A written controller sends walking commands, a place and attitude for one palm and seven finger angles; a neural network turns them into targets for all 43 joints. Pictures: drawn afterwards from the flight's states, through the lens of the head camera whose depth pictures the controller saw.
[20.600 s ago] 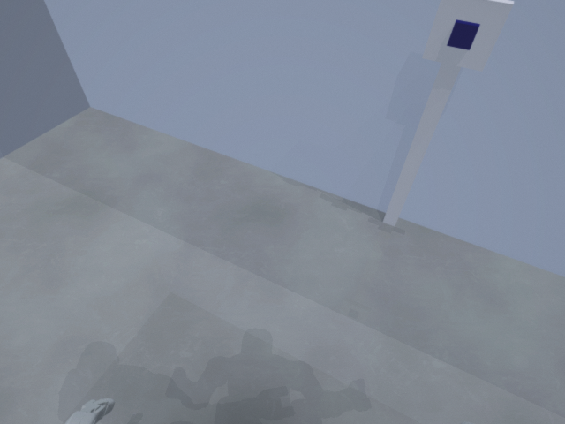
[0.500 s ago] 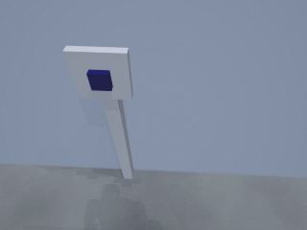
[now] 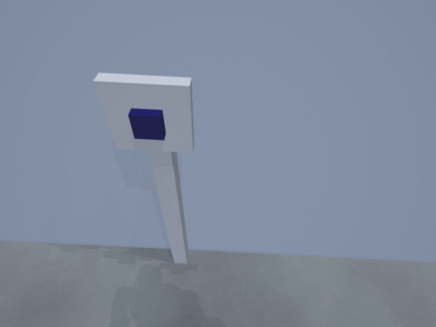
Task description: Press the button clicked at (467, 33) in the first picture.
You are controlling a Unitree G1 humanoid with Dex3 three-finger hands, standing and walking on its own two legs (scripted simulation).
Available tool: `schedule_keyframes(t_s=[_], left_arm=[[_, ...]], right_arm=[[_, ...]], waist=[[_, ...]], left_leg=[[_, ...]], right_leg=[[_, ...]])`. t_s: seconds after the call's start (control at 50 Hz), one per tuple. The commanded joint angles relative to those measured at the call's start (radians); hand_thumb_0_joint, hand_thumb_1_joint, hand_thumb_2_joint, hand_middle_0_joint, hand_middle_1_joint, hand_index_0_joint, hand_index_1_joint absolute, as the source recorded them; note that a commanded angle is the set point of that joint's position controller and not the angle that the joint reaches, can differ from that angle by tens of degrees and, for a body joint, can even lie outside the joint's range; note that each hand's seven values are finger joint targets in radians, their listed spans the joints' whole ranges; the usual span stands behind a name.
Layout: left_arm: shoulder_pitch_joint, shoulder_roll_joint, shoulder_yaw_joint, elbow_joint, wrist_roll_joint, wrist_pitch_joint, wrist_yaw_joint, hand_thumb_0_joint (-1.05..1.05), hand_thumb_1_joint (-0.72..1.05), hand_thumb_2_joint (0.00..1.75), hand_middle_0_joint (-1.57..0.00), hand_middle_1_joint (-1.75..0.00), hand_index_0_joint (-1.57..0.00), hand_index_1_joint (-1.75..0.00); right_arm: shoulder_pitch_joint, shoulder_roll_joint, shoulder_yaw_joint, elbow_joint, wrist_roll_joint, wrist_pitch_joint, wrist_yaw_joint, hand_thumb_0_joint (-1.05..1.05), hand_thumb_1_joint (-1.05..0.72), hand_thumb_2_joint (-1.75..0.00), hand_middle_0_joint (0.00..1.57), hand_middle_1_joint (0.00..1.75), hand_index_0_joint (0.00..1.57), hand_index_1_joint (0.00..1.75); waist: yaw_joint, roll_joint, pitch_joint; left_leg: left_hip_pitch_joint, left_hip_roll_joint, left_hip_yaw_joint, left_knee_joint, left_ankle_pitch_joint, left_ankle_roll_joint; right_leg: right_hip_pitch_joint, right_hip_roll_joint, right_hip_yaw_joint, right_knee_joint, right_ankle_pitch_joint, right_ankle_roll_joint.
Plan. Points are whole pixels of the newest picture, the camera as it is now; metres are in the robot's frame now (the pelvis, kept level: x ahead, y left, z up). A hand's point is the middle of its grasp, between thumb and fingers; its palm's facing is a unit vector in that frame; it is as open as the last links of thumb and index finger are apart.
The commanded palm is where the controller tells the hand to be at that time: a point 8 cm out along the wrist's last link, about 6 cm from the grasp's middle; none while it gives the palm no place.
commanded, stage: raise the hand and make a fist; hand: left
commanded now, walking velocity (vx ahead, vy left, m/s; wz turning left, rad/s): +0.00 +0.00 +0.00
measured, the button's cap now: (148, 123) +0.48 +0.18 +0.11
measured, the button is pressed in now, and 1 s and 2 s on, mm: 0 0 0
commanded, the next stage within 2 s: none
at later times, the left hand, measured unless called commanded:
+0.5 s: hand out of the picture +0.11 +0.16 -0.05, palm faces +0.11 -0.99 -0.02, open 5.1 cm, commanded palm +0.11 +0.22 -0.02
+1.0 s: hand (103, 291) +0.17 +0.19 +0.04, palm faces +0.08 -0.99 -0.08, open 3.1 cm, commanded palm +0.14 +0.24 +0.04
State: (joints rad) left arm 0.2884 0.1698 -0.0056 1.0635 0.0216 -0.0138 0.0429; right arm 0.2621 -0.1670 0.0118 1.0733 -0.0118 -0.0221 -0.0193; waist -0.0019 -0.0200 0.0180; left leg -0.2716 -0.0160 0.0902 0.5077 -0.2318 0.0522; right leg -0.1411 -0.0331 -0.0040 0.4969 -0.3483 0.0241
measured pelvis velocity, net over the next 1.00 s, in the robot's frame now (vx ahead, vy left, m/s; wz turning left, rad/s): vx -0.02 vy -0.02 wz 0.04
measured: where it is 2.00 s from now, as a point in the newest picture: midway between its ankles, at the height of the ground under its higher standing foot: outside the picture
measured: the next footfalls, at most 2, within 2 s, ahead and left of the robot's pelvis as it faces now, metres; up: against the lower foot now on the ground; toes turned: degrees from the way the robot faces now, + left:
none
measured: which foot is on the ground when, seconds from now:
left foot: down 0.00-1.00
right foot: down 0.00-1.00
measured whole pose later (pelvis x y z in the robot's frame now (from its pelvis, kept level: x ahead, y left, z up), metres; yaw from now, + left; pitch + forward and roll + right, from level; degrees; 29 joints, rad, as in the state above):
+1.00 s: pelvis -0.02 -0.02 -0.04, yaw +2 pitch +8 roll -1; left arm 0.49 0.25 0.23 -0.11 -0.31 -0.35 -0.28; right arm 0.31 -0.26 -0.01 0.59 0.04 -0.19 -0.06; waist 0.00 0.03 -0.09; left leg -0.67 0.03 0.02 0.90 -0.36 0.02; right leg -0.52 0.01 -0.07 0.88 -0.49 -0.02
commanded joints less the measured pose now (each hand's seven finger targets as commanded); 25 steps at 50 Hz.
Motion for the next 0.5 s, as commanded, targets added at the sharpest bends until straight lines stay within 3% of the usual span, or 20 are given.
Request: schedule_keyframes(t_s=[0.0,0.02,0.04,0.06,0.08,0.1,0.12,0.14,0.16,0.2,0.24,0.26,0.3,0.34,0.36,0.4,0.44,0.48], left_arm=[[0.083,0.085,0.011,-0.012,-0.004,-0.008,0.002,0.0,0.9,0.9,-0.2,-0.3,-0.2,-0.3],[0.117,0.094,0.009,-0.006,0.008,-0.02,0.038,0.0,0.9,0.9,-0.2,-0.3,-0.2,-0.3],[-0.605,0.372,0.194,-1.642,-0.181,-0.217,0.047,0.0,0.9,0.9,-0.23,-0.33,-0.23,-0.33],[-0.109,0.266,0.152,-1.412,-0.11,-0.165,0.079,0.0,0.9,0.9,-0.25,-0.36,-0.25,-0.36],[-0.073,0.191,0.098,-1.313,-0.129,-0.112,0.126,0.0,0.9,0.9,-0.28,-0.39,-0.28,-0.39],[0.25,-0.087,-0.068,-1.035,-0.143,-0.009,0.109,0.0,0.9,0.9,-0.31,-0.42,-0.31,-0.42],[0.052,-0.033,-0.032,-1.253,-0.19,-0.042,0.091,0.0,0.9,0.9,-0.34,-0.45,-0.34,-0.45],[0.056,0.013,0.005,-1.238,-0.174,-0.085,0.072,0.0,0.9,0.9,-0.36,-0.48,-0.36,-0.48],[0.107,0.033,0.046,-1.163,-0.173,-0.135,0.05,0.0,0.9,0.9,-0.39,-0.51,-0.39,-0.51],[0.32,0.02,0.111,-0.937,-0.194,-0.232,-0.036,0.0,0.9,0.9,-0.45,-0.57,-0.45,-0.57],[0.415,0.009,0.142,-0.897,-0.224,-0.375,-0.168,0.0,0.9,0.9,-0.5,-0.63,-0.5,-0.63],[0.411,0.009,0.134,-0.911,-0.24,-0.444,-0.24,0.0,0.9,0.9,-0.53,-0.66,-0.53,-0.66],[0.39,0.078,0.188,-0.896,-0.265,-0.519,-0.359,0.0,0.9,0.9,-0.58,-0.72,-0.58,-0.72],[0.359,0.143,0.258,-0.987,-0.288,-0.499,-0.395,0.0,0.9,0.9,-0.64,-0.78,-0.64,-0.78],[0.305,0.178,0.282,-1.084,-0.3,-0.487,-0.393,0.0,0.9,0.9,-0.67,-0.81,-0.67,-0.81],[0.144,0.223,0.306,-1.27,-0.327,-0.491,-0.361,0.0,0.9,0.9,-0.72,-0.87,-0.72,-0.87],[0.055,0.215,0.3,-1.441,-0.327,-0.551,-0.303,0.0,0.9,0.9,-0.78,-0.93,-0.78,-0.93],[-0.057,0.216,0.253,-1.564,-0.32,-0.621,-0.27,0.0,0.9,0.9,-0.83,-0.99,-0.83,-0.99]], right_arm=[[0.036,-0.109,-0.025,-0.029,-0.002,-0.013,-0.006,0.0,-0.9,-0.9,0.2,0.3,0.2,0.3],[-0.018,-0.142,-0.027,-0.095,0.008,-0.012,-0.003,0.0,-0.9,-0.9,0.2,0.3,0.2,0.3],[0.022,-0.289,-0.077,-0.438,0.052,-0.155,-0.027,0.0,-0.9,-0.9,0.2,0.3,0.2,0.3],[-0.054,-0.169,-0.017,-0.379,0.045,-0.263,-0.062,0.0,-0.9,-0.9,0.2,0.3,0.2,0.3],[-0.063,-0.169,-0.034,-0.306,0.046,-0.286,-0.073,0.0,-0.9,-0.9,0.2,0.3,0.2,0.3],[-0.033,-0.127,-0.028,-0.299,0.064,-0.28,-0.053,0.0,-0.9,-0.9,0.2,0.3,0.2,0.3],[-0.051,-0.173,-0.047,-0.39,0.061,-0.282,-0.043,0.0,-0.9,-0.9,0.2,0.3,0.2,0.3],[-0.072,-0.188,-0.06,-0.412,0.053,-0.288,-0.044,0.0,-0.9,-0.9,0.2,0.3,0.2,0.3],[-0.079,-0.193,-0.062,-0.437,0.04,-0.287,-0.047,0.0,-0.9,-0.9,0.2,0.3,0.2,0.3],[-0.097,-0.192,-0.076,-0.479,0.032,-0.261,-0.033,0.0,-0.9,-0.9,0.2,0.3,0.2,0.3],[-0.134,-0.196,-0.097,-0.519,0.018,-0.238,-0.013,0.0,-0.9,-0.9,0.2,0.3,0.2,0.3],[-0.159,-0.202,-0.107,-0.551,0.018,-0.236,-0.003,0.0,-0.9,-0.9,0.2,0.3,0.2,0.3],[-0.181,-0.213,-0.117,-0.616,0.031,-0.23,0.018,0.0,-0.9,-0.9,0.2,0.3,0.2,0.3],[-0.201,-0.205,-0.112,-0.682,0.047,-0.223,0.011,0.0,-0.9,-0.9,0.2,0.3,0.2,0.3],[-0.202,-0.199,-0.107,-0.707,0.049,-0.218,0.004,0.0,-0.9,-0.9,0.2,0.3,0.2,0.3],[-0.178,-0.189,-0.102,-0.732,0.042,-0.211,-0.013,0.0,-0.9,-0.9,0.2,0.3,0.2,0.3],[-0.136,-0.16,-0.093,-0.721,0.035,-0.217,-0.028,0.0,-0.9,-0.9,0.2,0.3,0.2,0.3],[-0.099,-0.16,-0.082,-0.691,0.027,-0.226,-0.044,0.0,-0.9,-0.9,0.2,0.3,0.2,0.3]], waist=[[0.006,0.013,0.001],[0.017,0.013,0.064],[-0.106,0.213,-0.478],[0.014,0.392,-0.456],[-0.02,0.307,-0.387],[-0.039,0.224,-0.177],[-0.035,0.165,-0.081],[-0.053,0.101,-0.043],[-0.045,0.001,0.008],[-0.001,-0.201,0.019],[0.036,-0.327,-0.053],[0.045,-0.325,-0.077],[0.058,-0.162,-0.122],[0.078,-0.013,-0.209],[0.076,0.056,-0.256],[0.043,0.105,-0.307],[0.011,0.169,-0.338],[-0.041,0.147,-0.318]], left_leg=[[0.099,0.131,-0.134,-0.089,0.243,0.005],[0.054,0.149,-0.133,0.073,0.367,-0.018],[0.377,0.051,-0.142,-0.03,0.435,-0.039],[0.493,0.112,-0.167,-0.089,0.52,-0.062],[0.351,0.111,-0.176,-0.121,0.398,-0.106],[0.258,0.106,-0.19,-0.151,0.271,-0.077],[0.137,0.094,-0.199,-0.135,0.139,-0.07],[0.066,0.078,-0.182,-0.081,0.003,-0.057],[-0.037,0.05,-0.166,-0.027,-0.087,-0.049],[-0.162,0.029,-0.128,0.092,-0.031,-0.046],[-0.27,0.028,-0.103,0.205,0.034,-0.058],[-0.32,0.022,-0.089,0.246,0.023,-0.062],[-0.347,0.004,-0.068,0.307,-0.002,-0.066],[-0.353,-0.01,-0.041,0.346,-0.021,-0.05],[-0.34,-0.01,-0.036,0.351,-0.037,-0.044],[-0.348,0.001,-0.051,0.389,-0.092,-0.033],[-0.312,0.019,-0.076,0.42,-0.086,-0.021],[-0.32,0.032,-0.099,0.461,-0.086,-0.013]], right_leg=[[-0.074,-0.05,0.044,-0.079,0.201,-0.049],[-0.13,-0.081,0.1,-0.13,0.354,-0.042],[-0.121,0.007,-0.047,-0.002,0.418,-0.06],[-0.176,0.028,-0.06,0.133,0.187,-0.068],[-0.213,0.03,-0.071,0.166,0.052,-0.055],[-0.306,0.031,-0.073,0.178,-0.006,-0.045],[-0.286,0.017,-0.082,0.135,-0.003,-0.044],[-0.317,0.025,-0.088,0.075,-0.007,-0.048],[-0.337,0.029,-0.098,0.032,-0.001,-0.044],[-0.402,0.045,-0.104,0.062,-0.014,-0.044],[-0.459,0.056,-0.112,0.201,0.07,-0.042],[-0.474,0.05,-0.098,0.241,0.084,-0.04],[-0.474,0.031,-0.051,0.285,0.072,-0.053],[-0.452,0.019,-0.011,0.296,0.052,-0.051],[-0.456,0.021,-0.003,0.296,0.015,-0.05],[-0.495,0.021,0.054,0.276,-0.1,-0.036],[-0.526,0.028,0.075,0.275,-0.126,-0.04],[-0.583,0.041,0.085,0.286,-0.125,-0.04]])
